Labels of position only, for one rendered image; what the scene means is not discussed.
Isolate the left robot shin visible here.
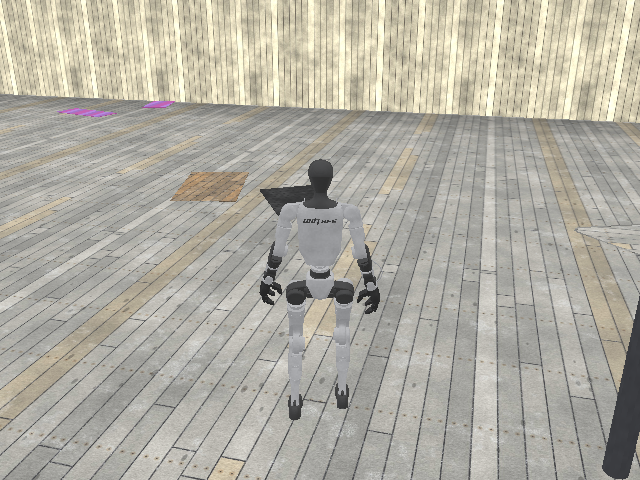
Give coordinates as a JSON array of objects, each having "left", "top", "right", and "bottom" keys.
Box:
[{"left": 288, "top": 336, "right": 302, "bottom": 406}]

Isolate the robot torso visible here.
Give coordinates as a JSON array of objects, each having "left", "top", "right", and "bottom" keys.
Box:
[{"left": 297, "top": 198, "right": 344, "bottom": 300}]

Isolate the robot left hand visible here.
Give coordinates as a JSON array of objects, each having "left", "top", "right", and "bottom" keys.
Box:
[{"left": 259, "top": 281, "right": 282, "bottom": 305}]

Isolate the robot right upper arm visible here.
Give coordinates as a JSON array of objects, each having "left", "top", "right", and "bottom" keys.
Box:
[{"left": 341, "top": 203, "right": 367, "bottom": 259}]

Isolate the robot left upper arm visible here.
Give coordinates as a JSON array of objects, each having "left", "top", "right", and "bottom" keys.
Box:
[{"left": 272, "top": 202, "right": 300, "bottom": 257}]

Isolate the robot right hand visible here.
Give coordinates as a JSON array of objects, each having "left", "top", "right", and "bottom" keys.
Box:
[{"left": 357, "top": 287, "right": 380, "bottom": 314}]

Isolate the right robot forearm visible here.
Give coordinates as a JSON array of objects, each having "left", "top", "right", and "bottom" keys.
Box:
[{"left": 357, "top": 244, "right": 378, "bottom": 291}]

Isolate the left robot forearm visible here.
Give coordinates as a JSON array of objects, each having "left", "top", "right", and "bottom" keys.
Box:
[{"left": 262, "top": 241, "right": 282, "bottom": 285}]

